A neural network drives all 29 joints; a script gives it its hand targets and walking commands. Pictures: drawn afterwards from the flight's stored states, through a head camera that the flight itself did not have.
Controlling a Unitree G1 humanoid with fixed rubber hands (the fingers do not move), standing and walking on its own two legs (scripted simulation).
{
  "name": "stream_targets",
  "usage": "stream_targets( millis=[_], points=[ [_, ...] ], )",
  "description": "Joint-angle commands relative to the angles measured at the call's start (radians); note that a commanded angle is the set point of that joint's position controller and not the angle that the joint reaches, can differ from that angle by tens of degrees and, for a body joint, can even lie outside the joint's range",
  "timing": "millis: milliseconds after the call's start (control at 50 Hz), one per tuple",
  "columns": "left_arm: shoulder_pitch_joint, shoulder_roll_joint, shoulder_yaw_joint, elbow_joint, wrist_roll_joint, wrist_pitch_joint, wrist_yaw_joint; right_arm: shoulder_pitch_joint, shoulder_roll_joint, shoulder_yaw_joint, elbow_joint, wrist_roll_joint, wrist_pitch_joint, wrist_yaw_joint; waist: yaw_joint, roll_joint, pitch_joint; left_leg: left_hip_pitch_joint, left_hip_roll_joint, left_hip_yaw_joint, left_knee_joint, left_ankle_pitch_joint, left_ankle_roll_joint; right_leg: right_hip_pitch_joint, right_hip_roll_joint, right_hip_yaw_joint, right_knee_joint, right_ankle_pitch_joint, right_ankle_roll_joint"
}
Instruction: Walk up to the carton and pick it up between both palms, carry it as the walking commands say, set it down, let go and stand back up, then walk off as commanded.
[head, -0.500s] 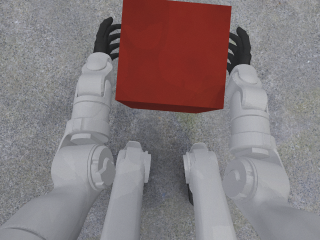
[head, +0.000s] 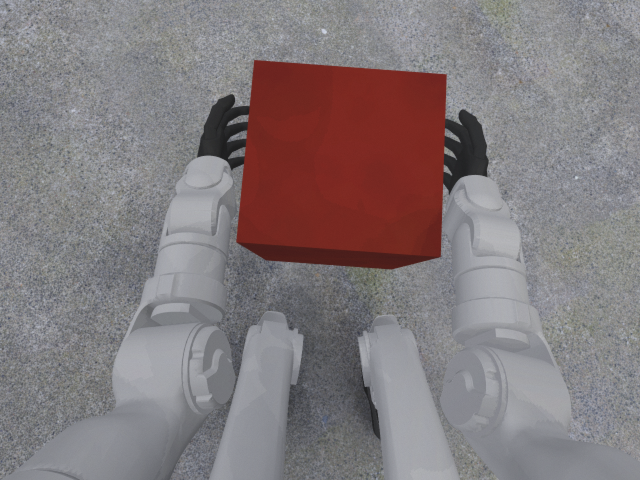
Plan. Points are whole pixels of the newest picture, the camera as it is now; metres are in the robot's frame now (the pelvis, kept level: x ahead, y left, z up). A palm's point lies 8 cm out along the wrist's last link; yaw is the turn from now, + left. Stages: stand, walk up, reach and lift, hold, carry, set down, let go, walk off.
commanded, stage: reach and lift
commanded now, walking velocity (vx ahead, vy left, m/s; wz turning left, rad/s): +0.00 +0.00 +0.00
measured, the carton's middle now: (337, 186) +0.47 +0.00 -0.13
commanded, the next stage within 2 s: none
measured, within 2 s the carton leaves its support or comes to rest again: neither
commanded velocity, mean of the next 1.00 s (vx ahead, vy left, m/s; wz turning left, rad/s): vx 0.00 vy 0.00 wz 0.00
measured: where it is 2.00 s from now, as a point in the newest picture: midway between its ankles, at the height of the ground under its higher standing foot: (323, 406)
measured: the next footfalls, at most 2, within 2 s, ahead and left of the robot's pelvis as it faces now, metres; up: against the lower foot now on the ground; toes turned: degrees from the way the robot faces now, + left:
none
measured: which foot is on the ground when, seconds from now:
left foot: down 0.00-1.00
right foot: down 0.00-1.00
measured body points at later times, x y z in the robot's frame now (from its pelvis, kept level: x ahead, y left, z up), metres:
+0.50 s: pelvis +0.02 +0.00 +0.07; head +0.22 +0.01 +0.47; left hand +0.47 +0.15 +0.00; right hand +0.45 -0.16 +0.01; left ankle +0.09 +0.13 -0.50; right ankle +0.09 -0.14 -0.50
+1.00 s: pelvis +0.05 +0.00 +0.14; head +0.20 +0.01 +0.56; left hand +0.45 +0.15 +0.08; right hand +0.43 -0.16 +0.08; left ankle +0.09 +0.13 -0.50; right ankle +0.09 -0.14 -0.50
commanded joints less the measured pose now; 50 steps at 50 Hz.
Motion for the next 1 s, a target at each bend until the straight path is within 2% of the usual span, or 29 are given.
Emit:
stream_targets(
  millis=[0,540,980],
  points=[
    [-0.593,-1.074,-0.495,-0.002,-0.142,-0.032,-0.236,-0.651,1.014,0.566,0.041,0.135,-0.005,0.254,-0.006,0.046,-0.943,0.61,-0.063,0.188,-0.196,0.236,0.024,0.509,0.075,-0.188,-0.182,0.237,-0.036],
    [-0.377,-1.11,-0.542,-0.032,-0.128,-0.063,-0.246,-0.419,1.051,0.618,0.009,0.113,-0.028,0.263,-0.016,0.039,-0.813,0.844,-0.056,0.137,-0.436,0.264,0.036,0.757,0.057,-0.139,-0.421,0.288,-0.034],
    [-0.137,-1.128,-0.598,-0.109,-0.105,-0.071,-0.261,-0.166,1.068,0.674,-0.046,0.086,-0.038,0.277,-0.015,0.034,-0.683,1.096,-0.029,0.086,-0.667,0.405,0.043,1.002,0.035,-0.087,-0.65,0.423,-0.046]
  ],
)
